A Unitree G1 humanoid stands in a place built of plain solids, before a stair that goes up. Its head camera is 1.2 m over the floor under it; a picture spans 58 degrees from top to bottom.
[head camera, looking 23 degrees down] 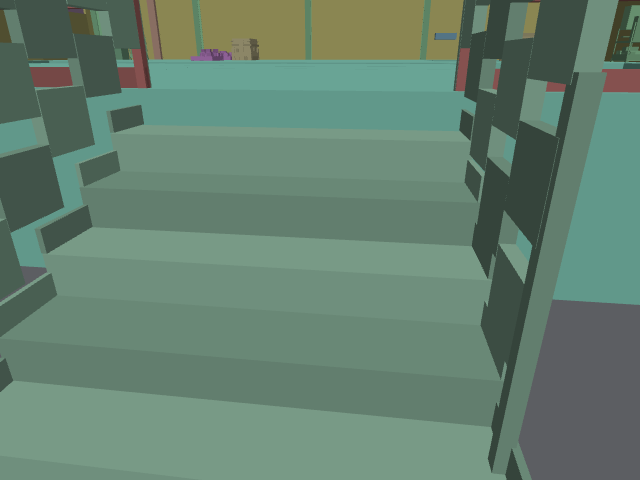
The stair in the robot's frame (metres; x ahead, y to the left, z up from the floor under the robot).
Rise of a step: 0.17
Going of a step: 0.28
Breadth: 1.62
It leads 7 degrees to the right of straight ahead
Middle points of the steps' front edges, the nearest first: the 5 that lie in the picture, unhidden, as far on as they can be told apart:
1.08 0.27 0.35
1.35 0.23 0.53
1.63 0.20 0.70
1.91 0.16 0.88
2.19 0.12 1.05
